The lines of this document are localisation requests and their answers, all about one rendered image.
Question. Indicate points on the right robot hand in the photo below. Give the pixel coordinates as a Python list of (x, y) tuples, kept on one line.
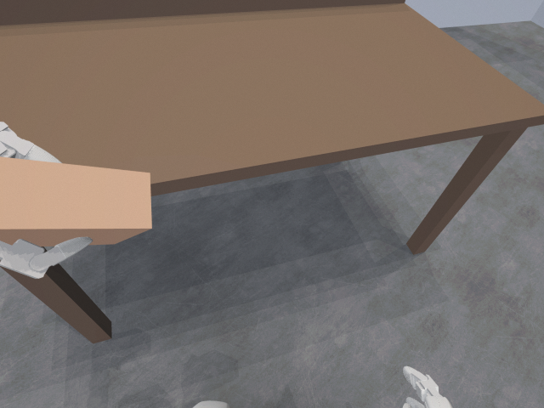
[(426, 389)]

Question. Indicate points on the table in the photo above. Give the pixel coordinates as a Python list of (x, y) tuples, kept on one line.
[(205, 92)]

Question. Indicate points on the left robot hand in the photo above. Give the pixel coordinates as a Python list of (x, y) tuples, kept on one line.
[(23, 256)]

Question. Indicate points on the sponge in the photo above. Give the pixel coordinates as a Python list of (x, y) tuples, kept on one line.
[(47, 203)]

